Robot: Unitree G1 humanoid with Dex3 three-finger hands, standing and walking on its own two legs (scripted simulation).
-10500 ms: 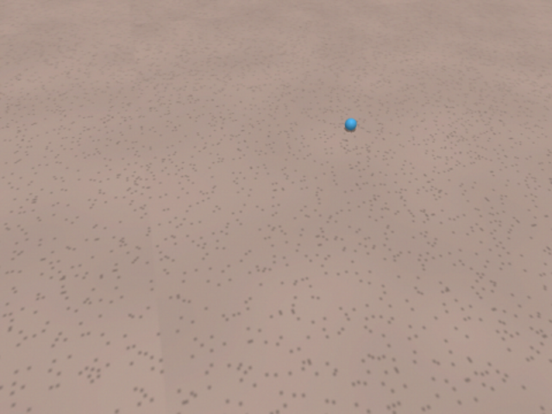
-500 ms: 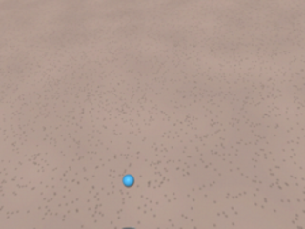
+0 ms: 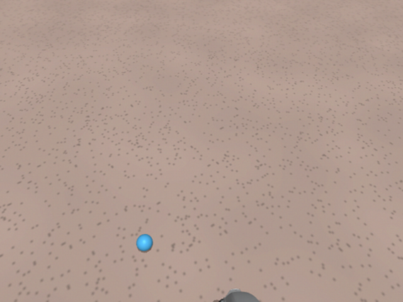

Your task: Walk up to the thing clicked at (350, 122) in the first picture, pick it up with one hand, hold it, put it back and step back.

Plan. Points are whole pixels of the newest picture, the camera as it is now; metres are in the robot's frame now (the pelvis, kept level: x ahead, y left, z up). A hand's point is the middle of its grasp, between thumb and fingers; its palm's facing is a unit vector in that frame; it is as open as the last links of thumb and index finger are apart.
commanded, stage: walk up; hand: left
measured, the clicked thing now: (144, 242) +0.49 +0.24 -0.71
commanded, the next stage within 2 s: none
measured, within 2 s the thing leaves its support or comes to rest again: neither
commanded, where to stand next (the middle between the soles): +0.10 +0.02 m, yaw -3 degrees
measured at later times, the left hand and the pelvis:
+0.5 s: hand out of the picture +0.04 +0.33 -0.13, palm faces +0.02 -0.90 -0.44, open 7.4 cm; pelvis -0.04 +0.03 +0.01, yaw +0 degrees
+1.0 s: hand out of the picture +0.08 +0.27 -0.09, palm faces -0.07 -0.89 -0.46, open 7.4 cm; pelvis +0.03 -0.01 +0.03, yaw -5 degrees
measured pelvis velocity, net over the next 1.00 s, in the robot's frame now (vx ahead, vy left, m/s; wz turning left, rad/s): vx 0.03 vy -0.01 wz -0.08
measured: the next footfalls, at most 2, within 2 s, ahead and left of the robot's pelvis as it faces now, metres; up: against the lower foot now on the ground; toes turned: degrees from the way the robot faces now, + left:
left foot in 0.32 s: +0.00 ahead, +0.16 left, +0.00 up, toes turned +1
right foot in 0.68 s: +0.02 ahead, -0.10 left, +0.00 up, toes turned -6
